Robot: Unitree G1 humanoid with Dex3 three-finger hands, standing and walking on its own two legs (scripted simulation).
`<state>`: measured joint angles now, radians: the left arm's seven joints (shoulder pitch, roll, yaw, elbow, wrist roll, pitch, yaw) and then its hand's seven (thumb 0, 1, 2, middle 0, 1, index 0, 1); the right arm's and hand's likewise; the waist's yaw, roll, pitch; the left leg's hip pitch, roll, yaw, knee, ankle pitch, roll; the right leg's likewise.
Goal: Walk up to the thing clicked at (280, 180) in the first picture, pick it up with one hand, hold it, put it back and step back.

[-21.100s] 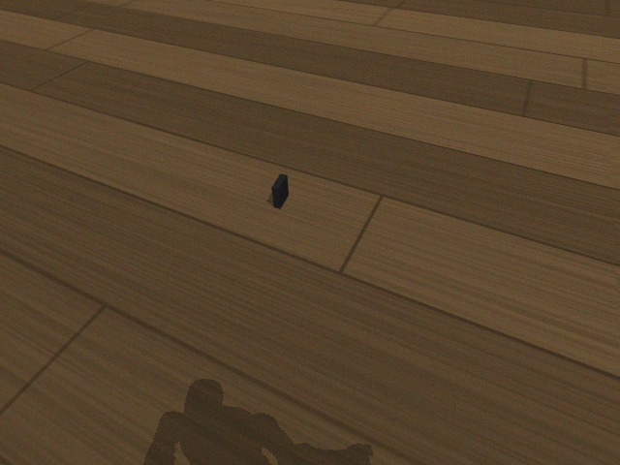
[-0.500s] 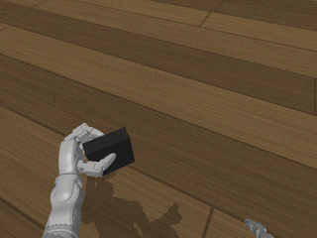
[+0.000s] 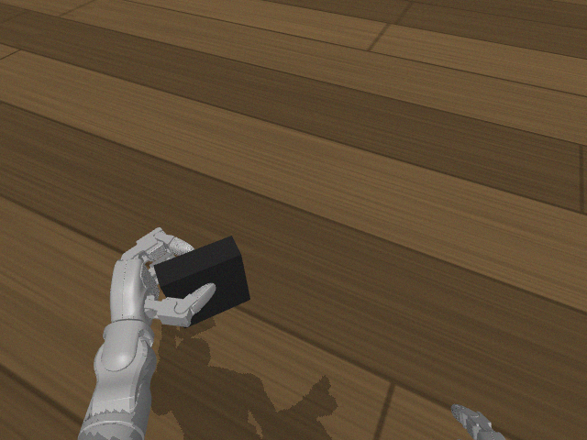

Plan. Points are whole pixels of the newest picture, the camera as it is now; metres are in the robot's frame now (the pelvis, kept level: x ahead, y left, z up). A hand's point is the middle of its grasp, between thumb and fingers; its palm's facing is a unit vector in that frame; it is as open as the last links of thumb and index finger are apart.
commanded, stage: hold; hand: left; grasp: from the side
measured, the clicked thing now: (207, 284) +0.34 +0.15 +0.02
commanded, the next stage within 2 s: crouch in 0.66 s
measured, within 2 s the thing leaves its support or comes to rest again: neither
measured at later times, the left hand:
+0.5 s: hand (180, 283) +0.33 +0.17 +0.05, palm faces +0.14 -0.99 -0.01, open 8.2 cm
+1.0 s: hand (182, 285) +0.34 +0.18 +0.03, palm faces +0.18 -0.98 +0.00, open 8.2 cm
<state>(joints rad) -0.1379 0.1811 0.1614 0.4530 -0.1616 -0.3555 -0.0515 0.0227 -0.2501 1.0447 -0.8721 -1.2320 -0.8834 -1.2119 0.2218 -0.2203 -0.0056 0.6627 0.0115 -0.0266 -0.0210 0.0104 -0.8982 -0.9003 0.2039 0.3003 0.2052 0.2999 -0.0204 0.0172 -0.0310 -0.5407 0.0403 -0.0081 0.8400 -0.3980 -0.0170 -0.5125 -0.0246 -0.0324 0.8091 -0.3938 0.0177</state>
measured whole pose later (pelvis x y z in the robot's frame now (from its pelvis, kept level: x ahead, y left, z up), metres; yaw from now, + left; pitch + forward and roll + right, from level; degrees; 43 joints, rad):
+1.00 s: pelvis +0.01 +0.00 +0.00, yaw +0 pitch +8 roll -1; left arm -0.13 0.16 0.18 0.48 -0.15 -0.38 -0.01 0.02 -0.25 1.05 -0.87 -1.23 -0.88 -1.21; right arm 0.22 -0.22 -0.02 0.66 0.00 -0.03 -0.01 0.01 -0.86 -0.90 0.20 0.30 0.20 0.30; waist -0.02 0.01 -0.04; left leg -0.59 0.04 -0.01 0.88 -0.42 -0.02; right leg -0.57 -0.03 -0.03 0.84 -0.42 0.02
